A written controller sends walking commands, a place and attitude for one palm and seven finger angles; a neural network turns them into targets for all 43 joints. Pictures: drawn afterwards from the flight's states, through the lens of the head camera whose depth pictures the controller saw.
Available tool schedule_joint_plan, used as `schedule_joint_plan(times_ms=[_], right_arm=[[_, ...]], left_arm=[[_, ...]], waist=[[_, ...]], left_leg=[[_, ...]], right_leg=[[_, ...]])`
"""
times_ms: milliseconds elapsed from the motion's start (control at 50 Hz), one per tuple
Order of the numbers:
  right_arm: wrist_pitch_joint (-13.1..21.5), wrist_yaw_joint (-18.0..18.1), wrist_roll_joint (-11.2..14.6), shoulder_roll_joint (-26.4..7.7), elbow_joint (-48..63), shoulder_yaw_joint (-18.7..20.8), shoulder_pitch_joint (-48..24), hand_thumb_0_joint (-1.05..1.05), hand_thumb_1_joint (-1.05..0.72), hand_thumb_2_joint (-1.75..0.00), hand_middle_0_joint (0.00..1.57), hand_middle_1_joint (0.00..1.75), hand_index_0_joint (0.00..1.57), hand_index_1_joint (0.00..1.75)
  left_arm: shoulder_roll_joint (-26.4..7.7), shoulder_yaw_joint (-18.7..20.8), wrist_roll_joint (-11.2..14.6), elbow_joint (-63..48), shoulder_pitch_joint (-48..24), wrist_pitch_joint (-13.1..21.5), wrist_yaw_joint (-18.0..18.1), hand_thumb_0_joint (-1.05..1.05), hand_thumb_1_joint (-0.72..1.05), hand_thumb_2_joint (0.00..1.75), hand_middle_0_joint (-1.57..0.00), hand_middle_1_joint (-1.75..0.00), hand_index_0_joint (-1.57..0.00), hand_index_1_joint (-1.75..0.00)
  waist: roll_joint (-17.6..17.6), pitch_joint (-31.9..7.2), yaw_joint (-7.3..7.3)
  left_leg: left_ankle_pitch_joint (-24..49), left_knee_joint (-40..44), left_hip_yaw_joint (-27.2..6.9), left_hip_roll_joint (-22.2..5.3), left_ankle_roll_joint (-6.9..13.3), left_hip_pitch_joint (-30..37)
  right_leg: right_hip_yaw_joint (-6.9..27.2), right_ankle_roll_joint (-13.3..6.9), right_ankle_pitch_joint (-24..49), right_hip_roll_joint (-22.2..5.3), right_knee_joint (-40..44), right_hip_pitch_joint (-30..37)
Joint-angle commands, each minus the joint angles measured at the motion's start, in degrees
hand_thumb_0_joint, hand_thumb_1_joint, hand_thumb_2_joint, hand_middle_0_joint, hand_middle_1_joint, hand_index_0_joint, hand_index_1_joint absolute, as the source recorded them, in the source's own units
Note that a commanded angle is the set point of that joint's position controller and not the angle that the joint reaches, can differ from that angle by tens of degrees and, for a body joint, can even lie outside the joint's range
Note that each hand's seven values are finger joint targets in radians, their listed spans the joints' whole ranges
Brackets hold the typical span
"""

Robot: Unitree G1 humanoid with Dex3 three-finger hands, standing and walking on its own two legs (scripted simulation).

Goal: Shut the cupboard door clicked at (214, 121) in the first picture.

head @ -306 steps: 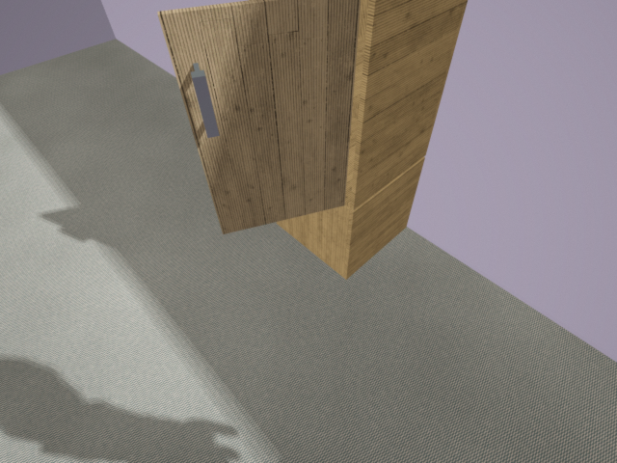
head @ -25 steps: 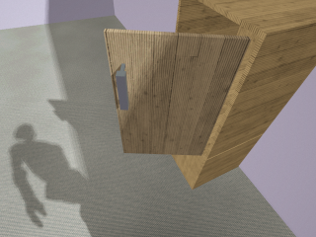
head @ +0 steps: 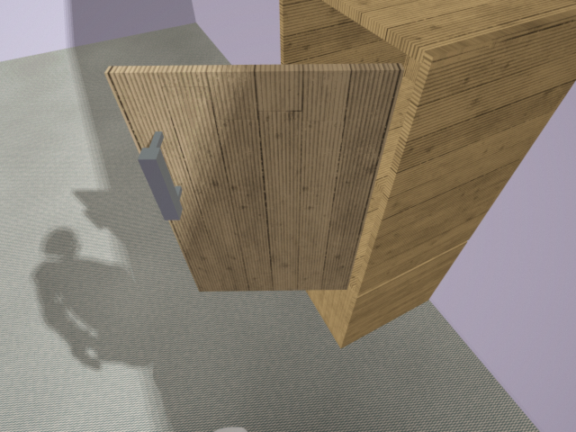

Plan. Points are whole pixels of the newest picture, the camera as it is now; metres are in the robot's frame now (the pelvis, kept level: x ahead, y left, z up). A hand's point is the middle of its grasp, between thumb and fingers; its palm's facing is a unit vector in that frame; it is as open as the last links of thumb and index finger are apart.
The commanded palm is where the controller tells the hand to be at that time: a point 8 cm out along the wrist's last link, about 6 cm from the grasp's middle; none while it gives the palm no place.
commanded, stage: come to a stop and stand still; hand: left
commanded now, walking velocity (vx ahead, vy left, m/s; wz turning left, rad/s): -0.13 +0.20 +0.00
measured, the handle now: (165, 176) +0.45 +0.22 +0.10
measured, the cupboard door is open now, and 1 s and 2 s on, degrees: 63 63 63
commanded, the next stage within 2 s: look again from close up in 0.76 s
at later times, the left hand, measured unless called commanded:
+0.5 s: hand out of the picture +0.05 +0.21 -0.17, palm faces +0.02 -0.97 -0.25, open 7.4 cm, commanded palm none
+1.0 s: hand out of the picture +0.03 +0.20 -0.17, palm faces -0.02 -0.98 -0.19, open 7.4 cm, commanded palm none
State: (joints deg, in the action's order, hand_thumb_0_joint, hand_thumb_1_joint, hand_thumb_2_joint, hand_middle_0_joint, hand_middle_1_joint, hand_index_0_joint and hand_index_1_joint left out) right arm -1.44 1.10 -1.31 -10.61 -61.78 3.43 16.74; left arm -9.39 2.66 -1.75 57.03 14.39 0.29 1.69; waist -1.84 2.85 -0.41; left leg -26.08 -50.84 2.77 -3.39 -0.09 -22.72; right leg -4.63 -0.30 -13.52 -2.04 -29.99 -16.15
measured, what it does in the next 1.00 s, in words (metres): steps on the spot: left foot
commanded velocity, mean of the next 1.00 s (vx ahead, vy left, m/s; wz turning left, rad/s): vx -0.02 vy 0.01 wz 0.00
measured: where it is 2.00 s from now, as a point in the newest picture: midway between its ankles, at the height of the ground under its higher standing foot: outside the picture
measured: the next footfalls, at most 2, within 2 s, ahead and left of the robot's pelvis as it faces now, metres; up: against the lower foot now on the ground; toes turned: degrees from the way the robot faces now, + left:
left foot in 0.12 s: +0.08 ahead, +0.11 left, +0.00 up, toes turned +4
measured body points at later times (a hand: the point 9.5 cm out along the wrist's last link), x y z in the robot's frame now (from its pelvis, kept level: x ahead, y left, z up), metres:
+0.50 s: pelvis +0.01 +0.02 +0.00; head +0.01 +0.02 +0.45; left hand +0.05 +0.26 -0.15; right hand +0.11 -0.21 -0.14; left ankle +0.04 +0.11 -0.73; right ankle +0.03 -0.12 -0.73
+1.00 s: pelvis +0.03 +0.03 +0.01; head +0.04 +0.04 +0.46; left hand +0.03 +0.26 -0.16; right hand +0.03 -0.20 -0.15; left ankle +0.04 +0.11 -0.73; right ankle +0.03 -0.12 -0.73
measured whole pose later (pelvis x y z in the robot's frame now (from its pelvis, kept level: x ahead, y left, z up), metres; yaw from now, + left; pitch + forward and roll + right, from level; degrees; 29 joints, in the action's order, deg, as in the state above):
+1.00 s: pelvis +0.03 +0.03 +0.01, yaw +0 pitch -1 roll +0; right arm 0.7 0.2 -0.6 -9.6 -61.6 -1.0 16.5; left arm -10.4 -1.5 -1.1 61.0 16.6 0.0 1.9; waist 1.3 2.4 0.2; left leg -13.3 -26.0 5.5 1.4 3.5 -12.0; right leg -3.1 2.9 -13.5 -4.5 -25.6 -10.9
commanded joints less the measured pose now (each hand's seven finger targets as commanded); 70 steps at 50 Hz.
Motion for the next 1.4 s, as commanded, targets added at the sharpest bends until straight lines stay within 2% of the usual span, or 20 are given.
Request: schedule_joint_plan(times_ms=[0, 40, 60, 100, 140, 160, 220, 260, 300, 320, 340, 360, 400, 420, 460, 540, 620, 740, 1160, 1380], right_arm=[[1.1, 0.0, 0.9, 0.4, 2.3, -0.8, 2.5, 0.00, -0.90, -0.90, 0.20, 0.30, 0.20, 0.30], [1.0, 0.2, 0.9, -1.0, 2.4, -0.5, 3.2, 0.00, -0.90, -0.90, 0.20, 0.30, 0.20, 0.30], [1.0, 0.2, 0.9, -1.8, 2.6, -0.2, 3.1, 0.00, -0.90, -0.90, 0.20, 0.30, 0.20, 0.30], [0.9, 0.4, 0.4, -5.4, 4.2, 0.5, 0.6, 0.00, -0.90, -0.90, 0.20, 0.30, 0.20, 0.30], [0.8, 0.3, 0.4, -6.2, 5.5, 0.6, -2.2, 0.00, -0.90, -0.90, 0.20, 0.30, 0.20, 0.30], [0.8, 0.4, 0.5, -6.5, 6.2, 0.7, -3.5, 0.00, -0.90, -0.90, 0.20, 0.30, 0.20, 0.30], [0.6, 0.4, 0.5, -6.6, 7.6, 0.7, -6.2, 0.00, -0.90, -0.90, 0.20, 0.30, 0.20, 0.30], [0.4, 0.2, 0.5, -5.5, 7.8, 0.8, -6.0, 0.00, -0.90, -0.90, 0.20, 0.30, 0.20, 0.30], [0.0, -0.1, 0.5, -4.2, 7.4, 0.6, -5.3, 0.00, -0.90, -0.90, 0.20, 0.30, 0.20, 0.30], [2.0, -0.5, 1.1, -6.9, 10.0, 0.4, -4.2, 0.00, -0.90, -0.90, 0.20, 0.30, 0.20, 0.30], [1.8, -1.0, 0.8, -4.1, 11.3, -0.2, -3.7, 0.00, -0.90, -0.90, 0.20, 0.30, 0.20, 0.30], [1.9, -1.3, 0.3, -3.4, 11.6, -0.9, -4.9, 0.00, -0.90, -0.90, 0.20, 0.30, 0.20, 0.30], [2.0, -1.1, 0.5, -4.9, 12.1, -0.8, -4.8, 0.00, -0.90, -0.90, 0.20, 0.30, 0.20, 0.30], [2.0, -0.9, 0.5, -5.7, 12.5, -0.9, -5.4, 0.00, -0.90, -0.90, 0.20, 0.30, 0.20, 0.30], [1.8, -1.0, 0.3, -6.1, 12.9, -1.2, -5.3, 0.00, -0.90, -0.90, 0.20, 0.30, 0.20, 0.30], [2.0, -1.2, 0.1, -7.1, 12.4, -1.4, -4.1, 0.00, -0.90, -0.90, 0.20, 0.30, 0.20, 0.30], [2.5, -1.1, 0.2, -6.7, 11.2, -1.8, -2.8, 0.00, -0.90, -0.90, 0.20, 0.30, 0.20, 0.30], [3.1, -0.9, 0.4, -6.7, 8.1, -2.4, -1.4, 0.00, -0.90, -0.90, 0.20, 0.30, 0.20, 0.30], [3.4, 0.1, 0.9, -3.9, -0.4, -3.1, 0.8, 0.00, -0.90, -0.90, 0.20, 0.30, 0.20, 0.30], [3.6, 0.3, 0.9, -3.9, -1.2, -3.1, 0.6, 0.00, -0.90, -0.90, 0.20, 0.30, 0.20, 0.30]], left_arm=[[-8.9, 1.1, 0.2, -2.1, 1.4, 1.2, 0.6, 0.00, 0.90, 0.90, -0.20, -0.30, -0.20, -0.30], [-10.0, 1.2, 0.8, -2.1, 1.4, 0.6, 0.7, 0.00, 0.90, 0.90, -0.20, -0.30, -0.20, -0.30], [-9.6, 1.4, 0.8, -2.2, 1.4, 0.3, 0.7, 0.00, 0.90, 0.90, -0.20, -0.30, -0.20, -0.30], [-7.8, 1.4, 0.9, -3.2, 2.5, -0.4, 0.7, 0.00, 0.90, 0.90, -0.20, -0.30, -0.20, -0.30], [-6.8, 0.8, 0.6, -3.4, 1.8, -0.9, 1.0, 0.00, 0.90, 0.90, -0.20, -0.30, -0.20, -0.30], [-6.6, 0.7, 0.6, -3.3, 2.6, -1.1, 1.0, 0.00, 0.90, 0.90, -0.20, -0.30, -0.20, -0.30], [-6.3, 0.4, 0.5, -2.7, 3.9, -1.0, 1.0, 0.00, 0.90, 0.90, -0.20, -0.30, -0.20, -0.30], [-7.3, 0.3, 0.3, -3.1, 3.2, -0.7, 0.9, 0.00, 0.90, 0.90, -0.20, -0.30, -0.20, -0.30], [-8.4, 0.4, 0.2, -3.6, 1.3, -0.6, 0.7, 0.00, 0.90, 0.90, -0.20, -0.30, -0.20, -0.30], [-9.0, -0.1, -0.1, -2.8, 4.4, 0.8, 2.6, 0.00, 0.90, 0.90, -0.20, -0.30, -0.20, -0.30], [-11.7, 0.1, 0.4, -5.7, 2.1, 1.1, 2.4, 0.00, 0.90, 0.90, -0.20, -0.30, -0.20, -0.30], [-10.6, -0.1, 0.4, -5.7, 0.7, 1.2, 2.0, 0.00, 0.90, 0.90, -0.20, -0.30, -0.20, -0.30], [-9.1, -0.8, 0.3, -6.0, 0.4, 0.6, 1.5, 0.00, 0.90, 0.90, -0.20, -0.30, -0.20, -0.30], [-8.3, -1.1, 0.3, -5.9, 1.3, 0.3, 1.3, 0.00, 0.90, 0.90, -0.20, -0.30, -0.20, -0.30], [-7.8, -1.5, 0.1, -5.7, 2.4, 0.0, 0.8, 0.00, 0.90, 0.90, -0.20, -0.30, -0.20, -0.30], [-7.9, -1.6, 0.3, -5.6, 3.7, 0.1, 0.4, 0.00, 0.90, 0.90, -0.20, -0.30, -0.20, -0.30], [-7.9, -1.8, 0.5, -5.2, 4.3, 0.5, 0.2, 0.00, 0.90, 0.90, -0.20, -0.30, -0.20, -0.30], [-8.0, -2.2, 0.8, -3.0, 4.2, 0.8, 0.2, 0.00, 0.90, 0.90, -0.20, -0.30, -0.20, -0.30], [-5.4, -2.8, 0.8, 4.2, 5.0, 0.8, 0.7, 0.00, 0.90, 0.90, -0.20, -0.30, -0.20, -0.30], [-5.1, -2.7, 0.9, 5.2, 5.1, 0.8, 0.8, 0.00, 0.90, 0.90, -0.20, -0.30, -0.20, -0.30]], waist=[[8.9, -1.2, -0.09], [9.2, -2.7, -0.22], [7.1, -2.7, -0.18], [0.7, -3.1, 0.91], [-6.3, -3.2, 1.38], [-6.6, -2.9, 1.94], [-2.4, -5.4, 2.30], [3.0, -5.7, 1.57], [6.2, -4.8, 0.39], [3.6, -13.5, -0.18], [6.3, -15.2, -0.30], [3.1, -12.9, -0.01], [-0.2, -3.3, -0.37], [-1.1, -0.1, 0.34], [1.2, 3.9, 0.94], [0.3, 2.6, 0.76], [2.2, -0.2, 0.67], [0.8, -1.6, 0.69], [2.0, 1.4, 0.78], [1.3, 0.0, 0.83]], left_leg=[[5.1, 13.7, 1.1, 1.5, -1.8, 4.1], [13.2, 22.2, 1.8, 2.4, -1.9, 9.5], [17.3, 24.8, 1.2, 1.8, -1.6, 12.0], [34.6, 22.7, -3.3, -4.3, 1.3, 14.6], [40.0, 26.1, -7.1, -7.1, 4.4, 11.0], [41.0, 27.2, -7.9, -8.0, 5.7, 9.0], [34.9, 25.2, -6.6, -6.1, 5.1, 10.3], [25.8, 22.6, -4.5, -3.1, 2.8, 10.3], [17.2, 21.0, -2.2, -0.7, 1.1, 10.5], [19.5, 18.1, -0.5, -1.5, -0.4, 13.3], [10.2, 18.6, -0.5, 1.0, 0.1, 10.0], [11.4, 21.7, -0.3, 1.7, 0.2, 10.5], [17.8, 24.4, -5.3, -2.2, 2.3, 9.1], [15.6, 26.7, -7.3, -3.6, 3.3, 6.0], [7.8, 30.1, -8.4, -3.2, 3.6, 1.1], [-0.2, 33.1, -8.3, -2.3, 3.1, 1.6], [3.8, 32.6, -7.2, -1.9, 3.0, 4.4], [10.5, 32.5, -6.6, -2.1, 2.8, 6.8], [18.4, 32.4, -4.9, -2.3, 2.5, 10.0], [23.5, 31.8, -4.5, -2.4, 2.5, 12.2]], right_leg=[[11.3, -9.2, 23.6, -14.0, 8.6, 3.0], [10.8, -7.2, 26.0, -13.3, 4.7, 3.0], [9.8, -6.0, 24.7, -12.1, 2.9, 1.8], [6.8, -2.6, 18.1, -7.8, 0.3, -1.3], [3.0, 0.0, 8.1, -3.7, -2.8, 1.6], [2.3, 0.5, 4.5, -2.7, -3.9, 3.7], [3.8, 0.3, 6.7, -3.1, -1.0, 4.3], [7.7, -1.2, 12.2, -5.9, 3.0, 3.7], [11.1, -3.3, 10.1, -9.5, 6.4, 0.7], [12.2, -3.3, 29.1, -10.6, 2.8, 8.5], [11.6, -4.1, 16.2, -11.2, 2.0, 9.5], [11.0, -4.6, 14.9, -10.5, 1.2, 7.9], [6.4, -2.0, 1.9, -5.6, 1.3, -0.6], [5.0, -1.2, -3.2, -3.5, 2.1, -0.9], [4.4, -1.2, -5.9, -2.7, 3.5, -0.3], [5.0, -1.2, -7.9, -2.8, 4.6, -0.2], [5.6, -1.3, -6.0, -3.9, 6.1, 1.2], [5.4, -1.1, -1.2, -4.5, 6.8, 3.6], [4.3, -0.3, 3.9, -5.0, 8.8, 5.8], [4.1, -0.1, 6.9, -5.3, 8.7, 7.2]])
